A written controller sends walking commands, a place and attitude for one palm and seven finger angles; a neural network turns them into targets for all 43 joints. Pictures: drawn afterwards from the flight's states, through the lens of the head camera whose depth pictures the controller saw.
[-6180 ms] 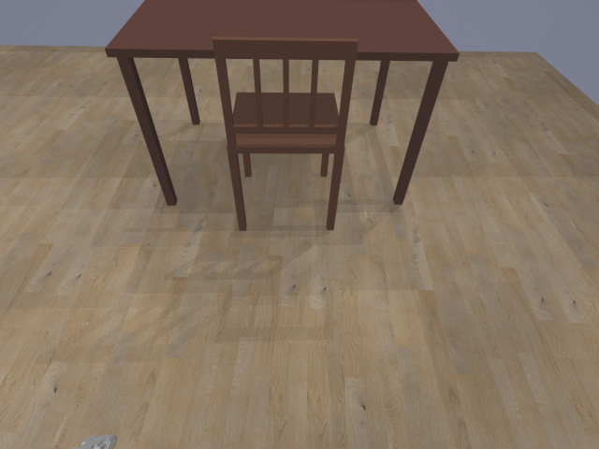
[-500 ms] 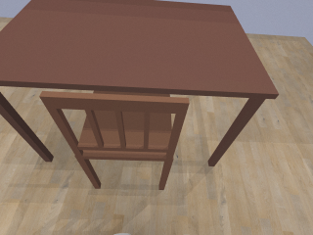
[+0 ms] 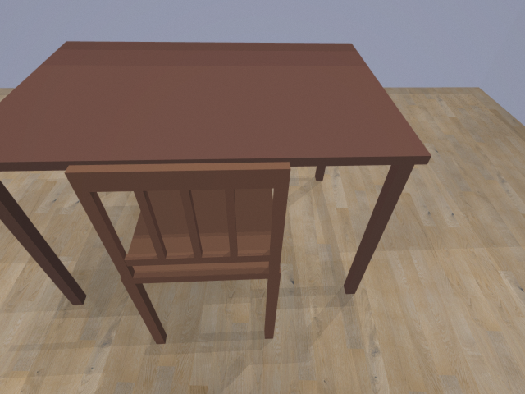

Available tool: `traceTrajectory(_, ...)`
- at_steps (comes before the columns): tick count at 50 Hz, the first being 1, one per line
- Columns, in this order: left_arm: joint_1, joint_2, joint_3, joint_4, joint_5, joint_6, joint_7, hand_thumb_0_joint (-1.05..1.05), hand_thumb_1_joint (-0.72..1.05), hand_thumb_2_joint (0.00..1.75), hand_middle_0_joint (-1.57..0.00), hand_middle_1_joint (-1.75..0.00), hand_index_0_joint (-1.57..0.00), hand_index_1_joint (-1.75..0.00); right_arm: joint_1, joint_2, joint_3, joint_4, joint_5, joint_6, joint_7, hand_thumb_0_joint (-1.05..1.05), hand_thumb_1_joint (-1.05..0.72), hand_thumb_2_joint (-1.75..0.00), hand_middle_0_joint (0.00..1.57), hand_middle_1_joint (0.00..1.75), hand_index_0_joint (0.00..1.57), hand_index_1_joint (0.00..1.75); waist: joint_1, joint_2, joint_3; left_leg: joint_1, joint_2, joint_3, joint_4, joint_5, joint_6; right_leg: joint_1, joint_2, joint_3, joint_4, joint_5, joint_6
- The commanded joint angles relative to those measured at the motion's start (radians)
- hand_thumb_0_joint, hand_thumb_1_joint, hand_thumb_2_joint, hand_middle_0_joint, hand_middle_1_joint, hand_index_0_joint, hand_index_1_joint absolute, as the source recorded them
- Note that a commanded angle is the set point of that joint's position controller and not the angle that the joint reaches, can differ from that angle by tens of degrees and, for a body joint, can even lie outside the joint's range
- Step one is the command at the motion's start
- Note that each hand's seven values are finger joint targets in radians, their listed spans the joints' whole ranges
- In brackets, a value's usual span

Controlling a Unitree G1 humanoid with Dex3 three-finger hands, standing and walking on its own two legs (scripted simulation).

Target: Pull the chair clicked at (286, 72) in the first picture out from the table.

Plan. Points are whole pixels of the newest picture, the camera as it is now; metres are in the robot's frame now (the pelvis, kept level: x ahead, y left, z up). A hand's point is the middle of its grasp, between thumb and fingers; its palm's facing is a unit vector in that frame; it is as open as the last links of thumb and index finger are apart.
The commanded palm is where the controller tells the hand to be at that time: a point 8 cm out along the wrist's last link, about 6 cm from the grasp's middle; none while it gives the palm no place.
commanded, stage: come to a stop and stand still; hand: left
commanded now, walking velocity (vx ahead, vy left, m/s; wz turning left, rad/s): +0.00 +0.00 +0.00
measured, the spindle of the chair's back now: (192, 224) +0.50 +0.17 -0.09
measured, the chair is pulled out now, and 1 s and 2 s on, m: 0.00 0.00 0.00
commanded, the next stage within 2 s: look again from close up in 0.12 s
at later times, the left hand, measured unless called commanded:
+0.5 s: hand out of the picture -0.01 +0.15 -0.16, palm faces +0.01 -0.99 -0.16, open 7.4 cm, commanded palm none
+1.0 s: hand out of the picture +0.06 +0.18 -0.16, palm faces -0.01 -0.98 -0.22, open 7.4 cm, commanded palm none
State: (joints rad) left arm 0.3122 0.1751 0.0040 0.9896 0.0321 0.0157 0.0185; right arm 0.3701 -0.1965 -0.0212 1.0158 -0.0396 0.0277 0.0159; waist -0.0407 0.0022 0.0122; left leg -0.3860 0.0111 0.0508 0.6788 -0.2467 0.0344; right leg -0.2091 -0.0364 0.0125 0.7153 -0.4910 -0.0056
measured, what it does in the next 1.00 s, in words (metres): stands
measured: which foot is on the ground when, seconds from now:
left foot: down 0.00-1.00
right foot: down 0.00-1.00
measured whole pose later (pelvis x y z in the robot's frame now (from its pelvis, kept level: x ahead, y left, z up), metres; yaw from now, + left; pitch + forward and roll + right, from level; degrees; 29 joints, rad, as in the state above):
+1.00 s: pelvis +0.05 -0.01 +0.02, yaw -1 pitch -1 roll +1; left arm 0.28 0.20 -0.01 1.08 0.02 -0.02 0.03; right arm 0.20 -0.17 0.01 1.11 -0.01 -0.01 -0.01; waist 0.00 -0.03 0.03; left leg -0.27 0.00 0.06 0.46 -0.19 0.02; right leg -0.08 -0.03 0.06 0.44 -0.36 0.03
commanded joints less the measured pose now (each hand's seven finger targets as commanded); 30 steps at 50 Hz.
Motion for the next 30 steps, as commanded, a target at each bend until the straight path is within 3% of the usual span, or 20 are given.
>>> traceTrajectory(1,0.087,0.08,0.031,-0.035,-0.006,-0.015,0.011,0.0,0.9,0.9,-0.2,-0.3,-0.2,-0.3,-0.01,-0.127,-0.025,-0.057,0.007,-0.033,-0.023,0.0,-0.9,-0.9,0.2,0.3,0.2,0.3,0.058,0.118,0.138,-0.072,0.171,-0.355,-0.462,-0.512,0.091,-0.134,0.066,-0.075,-0.027,-0.073,-0.044)
traceTrajectory(2,0.115,0.063,0.025,-0.017,-0.008,-0.016,0.009,0.0,0.9,0.9,-0.2,-0.3,-0.2,-0.3,-0.034,-0.136,-0.025,-0.059,0.008,-0.033,-0.027,0.0,-0.9,-0.9,0.2,0.3,0.2,0.3,0.074,0.116,0.102,-0.094,0.169,-0.342,-0.455,-0.492,0.093,-0.081,0.062,-0.061,-0.034,-0.033,-0.048)
traceTrajectory(4,0.163,0.056,0.022,0.01,-0.011,-0.023,0.008,0.0,0.9,0.9,-0.2,-0.3,-0.2,-0.3,-0.065,-0.112,-0.019,-0.051,0.013,-0.034,-0.03,0.0,-0.9,-0.9,0.2,0.3,0.2,0.3,0.094,0.094,0.061,-0.101,0.13,-0.26,-0.417,-0.424,0.068,-0.007,0.043,-0.022,-0.142,0.003,-0.052)
traceTrajectory(5,0.166,0.067,0.02,0.017,-0.011,-0.03,0.008,0.0,0.9,0.9,-0.2,-0.3,-0.2,-0.3,-0.067,-0.094,-0.017,-0.045,0.015,-0.035,-0.029,0.0,-0.9,-0.9,0.2,0.3,0.2,0.3,0.092,0.044,0.052,-0.077,0.095,-0.203,-0.361,-0.361,0.045,-0.01,0.017,0.037,-0.226,-0.02,-0.058)
traceTrajectory(7,0.106,0.095,0.02,0.008,-0.015,-0.037,0.011,0.0,0.9,0.9,-0.2,-0.3,-0.2,-0.3,-0.053,-0.058,-0.014,-0.036,0.02,-0.035,-0.027,0.0,-0.9,-0.9,0.2,0.3,0.2,0.3,0.055,-0.054,0.092,0.011,0.031,-0.105,-0.23,-0.191,0.001,-0.131,-0.059,0.17,-0.359,-0.088,-0.081)
traceTrajectory(8,0.066,0.111,0.02,0.002,-0.018,-0.04,0.012,0.0,0.9,0.9,-0.2,-0.3,-0.2,-0.3,-0.027,-0.041,-0.01,-0.024,0.022,-0.037,-0.026,0.0,-0.9,-0.9,0.2,0.3,0.2,0.3,0.029,-0.061,0.087,0.086,0.025,-0.077,-0.198,-0.116,-0.01,-0.191,-0.084,0.189,-0.387,-0.079,-0.083)
traceTrajectory(10,0.039,0.114,0.017,0.003,-0.018,-0.042,0.013,0.0,0.9,0.9,-0.2,-0.3,-0.2,-0.3,0.013,-0.041,-0.008,0.001,0.024,-0.042,-0.027,0.0,-0.9,-0.9,0.2,0.3,0.2,0.3,0.008,-0.037,0.064,0.177,0.043,-0.085,-0.216,-0.066,-0.011,-0.223,-0.056,0.137,-0.359,-0.015,-0.058)
traceTrajectory(12,0.065,0.098,0.014,0.015,-0.015,-0.041,0.016,0.0,0.9,0.9,-0.2,-0.3,-0.2,-0.3,0.006,-0.057,-0.011,0.011,0.028,-0.044,-0.029,0.0,-0.9,-0.9,0.2,0.3,0.2,0.3,0.02,-0.027,0.084,0.143,0.068,-0.114,-0.262,-0.11,-0.001,-0.184,-0.027,0.106,-0.345,0.008,-0.041)
traceTrajectory(16,0.104,0.084,0.01,0.048,-0.012,-0.041,0.018,0.0,0.9,0.9,-0.2,-0.3,-0.2,-0.3,-0.034,-0.056,-0.009,0.02,0.031,-0.048,-0.031,0.0,-0.9,-0.9,0.2,0.3,0.2,0.3,0.033,-0.005,0.117,0.124,0.076,-0.12,-0.295,-0.109,0.005,-0.161,-0.022,0.095,-0.345,0.059,-0.034)
traceTrajectory(22,0.118,0.08,0.006,0.075,-0.012,-0.049,0.021,0.0,0.9,0.9,-0.2,-0.3,-0.2,-0.3,-0.069,-0.067,-0.005,0.033,0.035,-0.063,-0.035,0.0,-0.9,-0.9,0.2,0.3,0.2,0.3,0.037,-0.017,0.045,0.195,0.081,-0.104,-0.262,0.089,0.008,-0.09,-0.039,0.086,-0.327,0.259,-0.021)
traceTrajectory(30,0.099,0.098,0.007,0.086,-0.013,-0.047,0.023,0.0,0.9,0.9,-0.2,-0.3,-0.2,-0.3,-0.118,-0.084,-0.002,0.038,0.036,-0.064,-0.04,0.0,-0.9,-0.9,0.2,0.3,0.2,0.3,0.042,-0.004,0.008,0.239,0.088,-0.091,-0.241,0.215,0.008,-0.039,-0.051,0.077,-0.325,0.363,-0.008)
